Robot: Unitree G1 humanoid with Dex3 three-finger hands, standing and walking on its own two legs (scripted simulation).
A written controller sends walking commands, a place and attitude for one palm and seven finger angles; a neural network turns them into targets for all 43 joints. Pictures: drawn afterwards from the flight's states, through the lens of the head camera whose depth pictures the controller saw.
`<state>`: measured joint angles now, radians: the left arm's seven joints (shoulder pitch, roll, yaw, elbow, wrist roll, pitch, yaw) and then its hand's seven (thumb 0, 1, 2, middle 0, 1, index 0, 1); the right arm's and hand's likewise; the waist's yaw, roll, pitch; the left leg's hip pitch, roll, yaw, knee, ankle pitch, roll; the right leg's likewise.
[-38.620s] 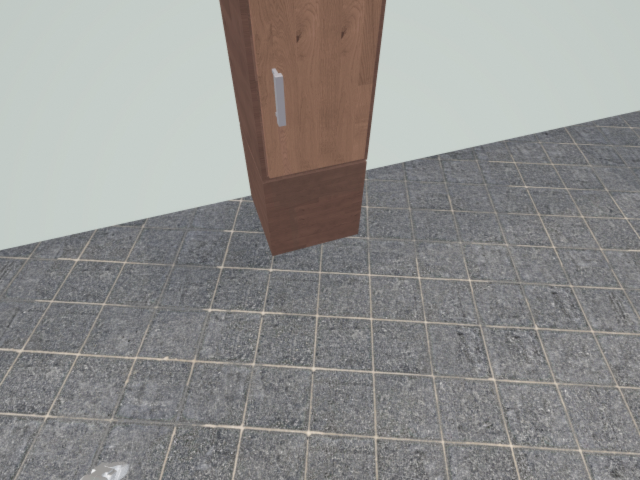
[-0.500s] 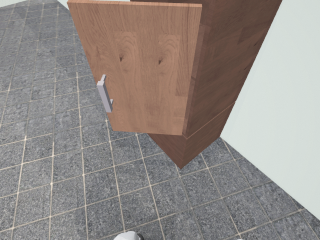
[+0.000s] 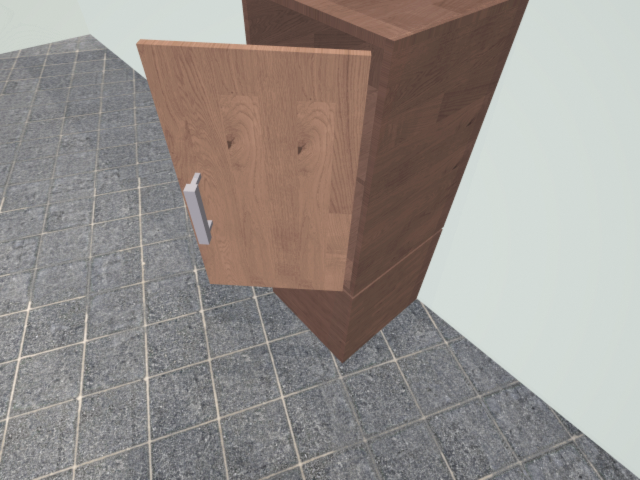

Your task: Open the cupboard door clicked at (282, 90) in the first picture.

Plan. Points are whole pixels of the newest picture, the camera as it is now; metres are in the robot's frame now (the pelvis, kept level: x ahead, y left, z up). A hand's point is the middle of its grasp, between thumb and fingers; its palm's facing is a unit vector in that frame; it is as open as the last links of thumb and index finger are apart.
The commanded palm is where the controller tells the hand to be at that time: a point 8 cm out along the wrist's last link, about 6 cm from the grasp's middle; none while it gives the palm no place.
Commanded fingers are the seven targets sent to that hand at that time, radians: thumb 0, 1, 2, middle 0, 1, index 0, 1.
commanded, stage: look again from close up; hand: left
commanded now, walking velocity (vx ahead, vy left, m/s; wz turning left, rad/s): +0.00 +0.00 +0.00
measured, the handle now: (201, 209) +0.60 +0.27 -0.05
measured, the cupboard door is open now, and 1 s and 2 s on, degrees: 46 46 46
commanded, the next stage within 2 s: raise the hand with hooked fingers in 0.62 s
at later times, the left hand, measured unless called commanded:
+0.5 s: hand out of the picture +0.03 +0.18 -0.18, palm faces -0.01 -0.99 -0.17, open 7.4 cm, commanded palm none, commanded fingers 0.00 0.90 0.90 -0.20 -0.30 -0.20 -0.30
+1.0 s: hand (179, 385) +0.24 +0.20 -0.02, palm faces +0.06 -1.00 -0.01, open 7.9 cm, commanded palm +0.16 +0.26 -0.07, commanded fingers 0.00 0.55 0.75 -0.23 -0.53 -0.23 -0.53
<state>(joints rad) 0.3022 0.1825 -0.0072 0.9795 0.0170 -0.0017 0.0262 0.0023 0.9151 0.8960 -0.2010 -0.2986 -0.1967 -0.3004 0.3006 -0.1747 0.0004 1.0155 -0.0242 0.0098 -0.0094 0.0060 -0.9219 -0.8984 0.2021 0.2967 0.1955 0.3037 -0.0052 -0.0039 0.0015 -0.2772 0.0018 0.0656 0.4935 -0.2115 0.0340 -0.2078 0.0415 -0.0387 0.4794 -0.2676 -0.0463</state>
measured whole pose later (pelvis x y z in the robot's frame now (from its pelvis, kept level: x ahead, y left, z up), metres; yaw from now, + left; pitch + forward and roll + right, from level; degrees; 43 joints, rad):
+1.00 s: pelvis +0.01 +0.01 -0.05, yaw +2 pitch +10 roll +1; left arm 0.27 0.18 0.15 0.25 -0.24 -0.51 -0.23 0.00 0.77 0.83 -0.21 -0.39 -0.20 -0.39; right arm 0.20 -0.24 -0.03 0.65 0.00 -0.24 0.01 0.01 -0.90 -0.90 0.21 0.30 0.20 0.30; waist -0.03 -0.02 -0.14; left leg -0.70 -0.04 0.07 0.92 -0.40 0.06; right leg -0.68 0.01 -0.05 0.95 -0.45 -0.05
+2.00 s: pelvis -0.01 +0.04 -0.09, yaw +2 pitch +16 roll -4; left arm 0.15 0.35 0.33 0.26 -0.35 -0.42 -0.45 -0.01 -0.38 0.35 -0.29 -1.13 -0.29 -1.13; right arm 0.23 -0.26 0.03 0.51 0.03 -0.20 -0.04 0.02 -0.90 -0.90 0.20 0.30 0.20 0.30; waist 0.00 0.02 -0.14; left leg -0.98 -0.01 0.03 1.18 -0.49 0.09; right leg -0.90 0.02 -0.11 1.11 -0.50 -0.02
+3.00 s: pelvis +0.00 +0.02 -0.09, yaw +2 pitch +18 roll -4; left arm -0.01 0.42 0.41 0.44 -0.38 -0.38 -0.55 -0.01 -0.50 0.30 -0.30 -1.20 -0.30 -1.20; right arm 0.26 -0.28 0.04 0.52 0.04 -0.17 -0.05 0.01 -0.90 -0.90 0.21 0.30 0.20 0.30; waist -0.01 0.02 -0.15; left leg -0.99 0.01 0.01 1.18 -0.50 0.06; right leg -0.91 0.05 -0.11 1.11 -0.51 -0.05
